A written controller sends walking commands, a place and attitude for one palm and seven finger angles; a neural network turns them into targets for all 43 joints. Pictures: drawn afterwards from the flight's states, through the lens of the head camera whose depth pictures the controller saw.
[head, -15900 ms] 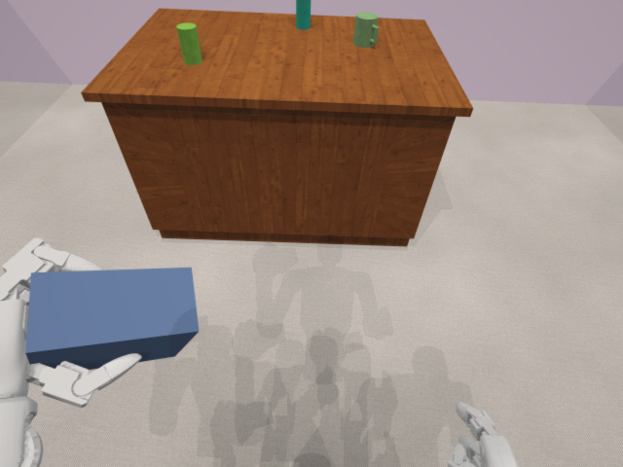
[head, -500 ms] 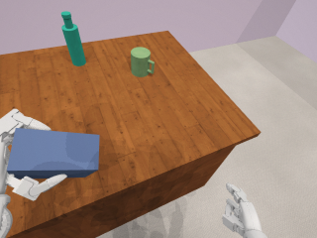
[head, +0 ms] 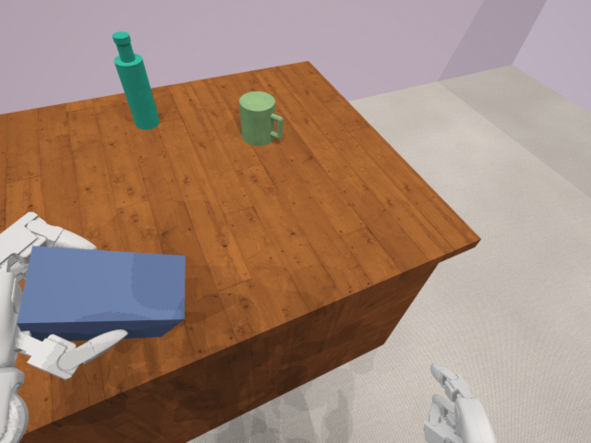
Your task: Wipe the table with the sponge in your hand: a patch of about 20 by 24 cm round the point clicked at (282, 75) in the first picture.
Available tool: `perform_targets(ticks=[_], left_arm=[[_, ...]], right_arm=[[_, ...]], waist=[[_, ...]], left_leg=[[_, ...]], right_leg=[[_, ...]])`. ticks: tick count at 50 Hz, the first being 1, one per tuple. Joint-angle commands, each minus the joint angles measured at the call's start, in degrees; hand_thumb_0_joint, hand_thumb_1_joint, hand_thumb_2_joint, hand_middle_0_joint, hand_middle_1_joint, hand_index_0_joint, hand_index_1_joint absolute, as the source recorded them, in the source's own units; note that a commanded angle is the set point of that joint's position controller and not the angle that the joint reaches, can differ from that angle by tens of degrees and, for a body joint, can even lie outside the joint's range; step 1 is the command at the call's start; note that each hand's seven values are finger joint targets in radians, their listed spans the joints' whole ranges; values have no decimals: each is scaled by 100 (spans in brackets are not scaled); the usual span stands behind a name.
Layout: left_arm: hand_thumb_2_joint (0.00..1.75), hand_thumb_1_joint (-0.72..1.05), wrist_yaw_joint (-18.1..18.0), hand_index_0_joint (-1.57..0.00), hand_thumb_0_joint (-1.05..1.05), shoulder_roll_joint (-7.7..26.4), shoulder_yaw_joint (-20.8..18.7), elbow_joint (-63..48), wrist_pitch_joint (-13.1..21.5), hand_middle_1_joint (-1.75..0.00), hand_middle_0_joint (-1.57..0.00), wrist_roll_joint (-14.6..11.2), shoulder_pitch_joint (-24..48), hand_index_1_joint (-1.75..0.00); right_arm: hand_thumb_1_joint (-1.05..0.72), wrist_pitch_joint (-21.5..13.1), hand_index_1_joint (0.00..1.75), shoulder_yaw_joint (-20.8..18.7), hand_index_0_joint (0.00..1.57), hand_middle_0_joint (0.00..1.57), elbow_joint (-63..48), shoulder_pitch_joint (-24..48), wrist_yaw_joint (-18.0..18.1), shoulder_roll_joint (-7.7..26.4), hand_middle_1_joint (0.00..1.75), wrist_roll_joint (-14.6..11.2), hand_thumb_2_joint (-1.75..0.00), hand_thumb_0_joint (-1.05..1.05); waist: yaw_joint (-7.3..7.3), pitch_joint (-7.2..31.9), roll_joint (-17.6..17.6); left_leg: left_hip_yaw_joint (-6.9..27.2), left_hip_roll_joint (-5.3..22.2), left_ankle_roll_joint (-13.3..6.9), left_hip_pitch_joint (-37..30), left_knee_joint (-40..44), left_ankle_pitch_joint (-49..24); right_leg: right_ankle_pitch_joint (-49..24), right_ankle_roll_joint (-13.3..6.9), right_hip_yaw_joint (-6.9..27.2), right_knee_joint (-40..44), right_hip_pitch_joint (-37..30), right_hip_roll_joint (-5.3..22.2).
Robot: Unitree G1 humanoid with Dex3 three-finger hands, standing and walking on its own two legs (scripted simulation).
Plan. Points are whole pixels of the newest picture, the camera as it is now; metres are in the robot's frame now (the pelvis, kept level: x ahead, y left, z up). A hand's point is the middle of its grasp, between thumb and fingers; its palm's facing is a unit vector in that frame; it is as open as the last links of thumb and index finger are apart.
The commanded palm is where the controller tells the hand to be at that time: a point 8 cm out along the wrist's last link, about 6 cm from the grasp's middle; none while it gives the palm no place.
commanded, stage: turn the palm down, sponge in hand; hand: left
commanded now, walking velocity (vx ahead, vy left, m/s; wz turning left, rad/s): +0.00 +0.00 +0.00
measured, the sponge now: (131, 299) +0.24 +0.20 +0.12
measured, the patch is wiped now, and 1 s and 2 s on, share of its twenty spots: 0.00 0.00 0.00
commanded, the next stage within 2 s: none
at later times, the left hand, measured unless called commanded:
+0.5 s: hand (48, 326) +0.19 +0.25 +0.15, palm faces +0.50 -0.57 -0.65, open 10.8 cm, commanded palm +0.15 +0.27 +0.17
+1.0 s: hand (84, 315) +0.21 +0.24 +0.12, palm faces +0.23 -0.38 -0.90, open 10.8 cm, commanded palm +0.18 +0.24 +0.18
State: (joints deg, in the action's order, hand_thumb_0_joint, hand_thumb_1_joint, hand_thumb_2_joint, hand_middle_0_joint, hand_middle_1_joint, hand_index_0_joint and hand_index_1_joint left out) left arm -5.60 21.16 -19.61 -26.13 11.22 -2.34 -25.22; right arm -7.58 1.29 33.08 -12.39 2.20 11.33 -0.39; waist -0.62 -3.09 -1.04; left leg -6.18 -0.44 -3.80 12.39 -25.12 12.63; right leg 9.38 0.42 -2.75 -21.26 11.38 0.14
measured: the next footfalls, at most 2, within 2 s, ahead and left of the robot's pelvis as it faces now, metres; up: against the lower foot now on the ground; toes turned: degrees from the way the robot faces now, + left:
none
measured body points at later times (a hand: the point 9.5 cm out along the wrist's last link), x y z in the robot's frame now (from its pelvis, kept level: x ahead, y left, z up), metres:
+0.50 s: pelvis -0.02 -0.07 -0.02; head -0.02 -0.08 +0.43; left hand +0.16 +0.28 +0.19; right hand +0.20 -0.26 -0.10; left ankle +0.01 +0.07 -0.74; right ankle +0.02 -0.13 -0.74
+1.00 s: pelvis +0.01 -0.07 -0.02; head +0.02 -0.11 +0.43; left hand +0.19 +0.26 +0.17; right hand +0.21 -0.32 -0.12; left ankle +0.02 +0.07 -0.74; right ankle +0.02 -0.13 -0.74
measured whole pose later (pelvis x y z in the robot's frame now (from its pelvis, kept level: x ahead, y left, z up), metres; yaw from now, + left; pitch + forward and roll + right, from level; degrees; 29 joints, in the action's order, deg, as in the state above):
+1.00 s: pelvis +0.01 -0.07 -0.02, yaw +2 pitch +2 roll +1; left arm -3.0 35.3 -17.7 -19.8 -9.2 18.9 -22.6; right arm -0.9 -1.2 34.3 -11.0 6.8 17.6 -1.6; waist -4.3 1.6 4.4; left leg 0.4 0.3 1.1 20.2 -37.3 18.7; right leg 20.1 -5.0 -2.4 -38.8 20.5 -3.6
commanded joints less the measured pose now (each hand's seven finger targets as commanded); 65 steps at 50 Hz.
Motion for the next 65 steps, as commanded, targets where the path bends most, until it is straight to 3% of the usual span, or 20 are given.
perform_targets(ticks=[1, 2, 3, 5, 6, 10, 14, 15, 18, 20, 23, 27, 33, 35, 38, 41, 45, 48, 54, 65], left_arm=[[130, 10, 22, -120, 0, 2798, -1862, -103, -86, -160, -120, 889, 4153, -160], [130, 10, 74, -120, 0, 2039, -895, 321, -341, -160, -120, 502, 3168, -160], [130, 10, 128, -120, 0, 1742, -1023, -186, -478, -160, -120, 430, 2539, -160], [130, 10, 468, -120, 0, 1050, -698, -153, -1229, -160, -120, -275, 1476, -160], [130, 10, 582, -120, 0, 1041, -491, -497, -1461, -160, -120, -307, 1241, -160], [130, 10, 689, -120, 0, 1520, -314, -960, -1941, -160, -120, 504, 880, -160], [130, 10, 291, -120, 0, 2061, -1083, -893, -1160, -160, -120, 685, 1518, -160], [130, 10, 130, -120, 0, 2579, -1532, -1191, -874, -160, -120, 649, 2069, -160], [130, 10, -222, -120, 0, 2201, -1205, -780, -279, -160, -120, 755, 2527, -160], [130, 10, -334, -120, 0, 2545, -1184, -516, -310, -160, -120, 1055, 2854, -160], [130, 10, -151, -120, 0, 2405, -584, 306, -824, -160, -120, 1341, 2795, -160], [130, 10, 439, -120, 0, 2507, -86, 823, -1622, -160, -120, 1454, 2806, -160], [130, 10, 683, -120, 0, 2937, -935, 284, -975, -160, -120, 1397, 2276, -160], [130, 10, 495, -120, 0, 3372, -1539, -9, -757, -160, -120, 1416, 1685, -160], [130, 10, 164, -120, 0, 2921, -1377, -400, -743, -160, -120, 1590, 1078, -160], [130, 10, -46, -120, 0, 2740, -1175, -319, -1193, -160, -120, 1787, 653, -160], [130, 10, -61, -120, 0, 2949, -1033, -260, -1813, -160, -120, 2027, 889, -160], [130, 10, 53, -120, 0, 2857, -754, -520, -1884, -160, -120, 2263, 1014, -160], [130, 10, -5, -120, 0, 2784, -431, -854, -1717, -160, -120, 2735, 1175, -160], [130, 10, -52, -120, 0, 2680, 118, -188, -2920, -160, -120, 3754, 2011, -160]], right_arm=[[-90, -276, 30, -365, 20, 20, -532, 777, 368, 709, 30, 266, -90, 0], [-90, -362, 30, -293, 20, 20, -642, 555, 2, 1062, 30, 255, -90, 0], [-90, -287, 30, -402, 20, 20, -598, 420, -61, 1166, 30, 163, -90, 0], [-90, -290, 30, -299, 20, 20, -667, 794, -56, 1081, 30, -29, -90, 0], [-90, -289, 30, -273, 20, 20, -591, 836, -90, 1115, 30, -40, -90, 0], [-90, -76, 30, -123, 20, 20, -849, 1186, -195, 1097, 30, -149, -90, 0], [-90, -35, 30, -155, 20, 20, -836, 1221, 52, 1031, 30, 2, -90, 0], [-90, -77, 30, -166, 20, 20, -770, 1289, 107, 1022, 30, -16, -90, 0], [-90, -190, 30, -202, 20, 20, -457, 1164, 170, 869, 30, 83, -90, 0], [-90, -184, 30, -189, 20, 20, -344, 1124, 177, 888, 30, 87, -90, 0], [-90, -97, 30, -173, 20, 20, -336, 1153, 239, 921, 30, 72, -90, 0], [-90, 99, 30, -139, 20, 20, -530, 1403, 386, 1000, 30, -81, -90, 0], [-90, 151, 30, -241, 20, 20, -672, 1403, 411, 937, 30, -27, -90, 0], [-90, 129, 30, -303, 20, 20, -675, 1328, 366, 932, 30, -21, -90, 0], [-90, 169, 30, -372, 20, 20, -736, 1009, 267, 934, 30, -34, -90, 0], [-90, 257, 30, -402, 20, 20, -796, 899, 280, 1033, 30, -76, -90, 0], [-90, 337, 30, -414, 20, 20, -850, 945, 470, 1158, 30, -150, -90, 0], [-90, 312, 30, -403, 20, 20, -959, 900, 570, 1142, 30, -145, -90, 0], [-90, 190, 30, -339, 20, 20, -917, 1071, 607, 1027, 30, -157, -90, 0], [-90, 387, 30, -46, 20, 20, -841, 1855, 509, 944, 30, -218, -90, 0]], waist=[[-301, 1472, 1470], [54, 866, 932], [-142, 1899, 936], [-441, 2054, 1184], [-525, 1755, 1049], [-403, 827, 536], [-154, 717, -538], [-180, 862, -272], [-147, 1025, 549], [-106, 1055, 1263], [-88, 949, 1456], [-154, 621, 540], [-471, 1168, -625], [-654, 1521, -259], [-614, 1766, 433], [-548, 1541, 502], [-443, 1213, 205], [-372, 1576, -73], [-385, 1617, 373], [-597, 1163, 663]], left_leg=[[947, 384, 652, -255, 321, -383], [1138, 335, 849, -366, 380, -1661], [1158, 559, 814, -1312, 111, -2600], [1048, 503, 733, -1667, 9, -2649], [902, 475, 708, -1412, 37, -2661], [705, 300, 442, -402, 122, -1212], [781, 165, 248, 78, 68, 383], [767, 131, 229, 45, 30, 743], [720, 44, 251, 0, -159, 1071], [642, -27, 237, 11, -286, 1178], [525, -85, 233, 310, -419, 1063], [493, -34, 262, 693, -709, 719], [751, 2, 273, 928, -1094, 117], [770, -17, 313, 902, -1219, -172], [688, -62, 271, 709, -1219, -670], [640, -27, 255, 801, -1184, -781], [563, -28, 177, 707, -1128, -785], [549, -58, 110, 586, -1135, -899], [602, -47, 94, 186, -1012, -937], [842, 5, 204, 60, -162, -408]], right_leg=[[221, -324, 140, -1132, -23, -171], [103, -311, -226, -692, 577, -221], [-180, -236, -146, -887, 661, -275], [-15, -212, -33, -839, 636, -183], [-229, -217, -144, -753, 448, -76], [-410, -243, -191, -615, 296, -184], [722, -93, -120, -553, 735, -227], [1013, -80, 2, -524, 826, -250], [1267, -95, 93, -510, 949, -174], [1337, -137, 242, -438, 1011, -110], [1585, -160, 471, -224, 827, 93], [2492, -108, 1253, 230, 545, 425], [1311, 83, 1519, -143, 11, 599], [384, 76, 1658, -408, -210, 623], [-833, -6, 1300, -830, -112, 470], [-1452, -2, 1192, -1014, 8, 445], [-1266, 19, 1058, -937, 262, 287], [-1554, 102, 888, -1014, 135, 265], [-835, -16, 758, -839, 403, 156], [354, -246, 524, -402, 230, -39]])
